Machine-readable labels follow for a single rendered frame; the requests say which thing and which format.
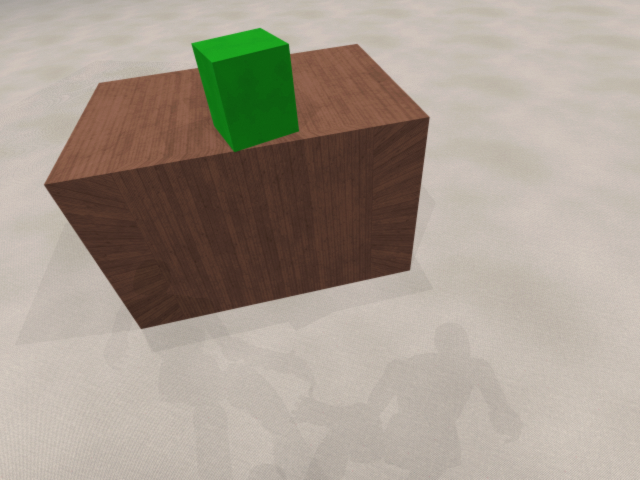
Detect pedestal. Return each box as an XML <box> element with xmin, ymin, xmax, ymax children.
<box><xmin>44</xmin><ymin>44</ymin><xmax>430</xmax><ymax>329</ymax></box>

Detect carton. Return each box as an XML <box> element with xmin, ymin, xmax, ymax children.
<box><xmin>191</xmin><ymin>28</ymin><xmax>299</xmax><ymax>152</ymax></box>

